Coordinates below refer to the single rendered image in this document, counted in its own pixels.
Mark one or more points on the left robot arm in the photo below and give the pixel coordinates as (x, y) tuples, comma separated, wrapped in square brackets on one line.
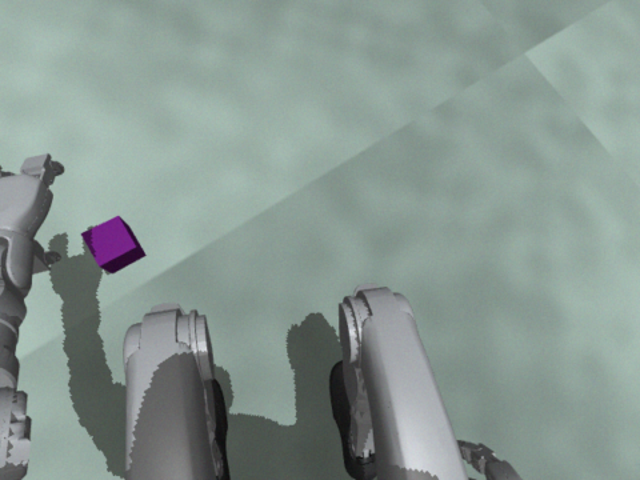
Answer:
[(16, 269)]

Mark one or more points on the left robot hand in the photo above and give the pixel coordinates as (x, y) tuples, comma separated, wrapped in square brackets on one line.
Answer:
[(25, 200)]

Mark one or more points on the cube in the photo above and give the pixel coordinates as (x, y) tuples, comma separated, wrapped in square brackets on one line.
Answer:
[(113, 245)]

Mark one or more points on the right robot foot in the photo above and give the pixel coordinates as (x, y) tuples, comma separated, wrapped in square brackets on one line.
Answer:
[(358, 468)]

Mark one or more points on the left robot foot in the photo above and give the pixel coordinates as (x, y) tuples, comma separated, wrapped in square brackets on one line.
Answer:
[(220, 431)]

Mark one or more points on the right robot hand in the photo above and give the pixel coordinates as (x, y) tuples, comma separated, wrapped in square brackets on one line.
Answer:
[(485, 462)]

